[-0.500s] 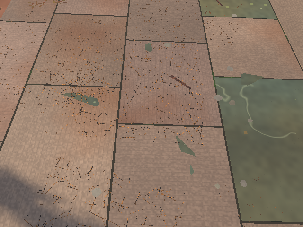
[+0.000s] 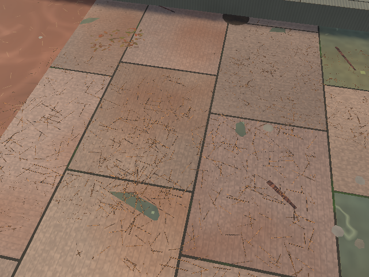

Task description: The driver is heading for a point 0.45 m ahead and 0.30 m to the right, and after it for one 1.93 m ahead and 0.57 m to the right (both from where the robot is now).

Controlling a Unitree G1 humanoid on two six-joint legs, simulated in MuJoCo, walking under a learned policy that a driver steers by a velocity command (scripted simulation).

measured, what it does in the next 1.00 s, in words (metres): walks ahead, turning right: left foot, then right foot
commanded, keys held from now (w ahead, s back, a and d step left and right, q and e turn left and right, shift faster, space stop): w+e+shift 0.82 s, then w+q+shift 0.18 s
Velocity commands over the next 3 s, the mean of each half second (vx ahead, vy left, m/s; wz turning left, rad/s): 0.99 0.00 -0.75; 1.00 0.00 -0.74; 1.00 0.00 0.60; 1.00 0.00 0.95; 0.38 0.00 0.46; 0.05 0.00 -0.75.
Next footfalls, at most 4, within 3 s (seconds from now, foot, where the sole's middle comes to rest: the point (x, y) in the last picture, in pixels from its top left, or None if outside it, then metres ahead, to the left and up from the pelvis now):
0.32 left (152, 263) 0.52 0.14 -0.76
0.74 right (245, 192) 0.82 -0.22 -0.76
1.18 left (277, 115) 1.25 -0.41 -0.76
1.62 right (334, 76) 1.55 -0.77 -0.76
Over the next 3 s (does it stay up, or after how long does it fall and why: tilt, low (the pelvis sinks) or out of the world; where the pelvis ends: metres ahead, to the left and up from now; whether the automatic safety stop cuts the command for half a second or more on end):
stays up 2.16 -0.68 0.14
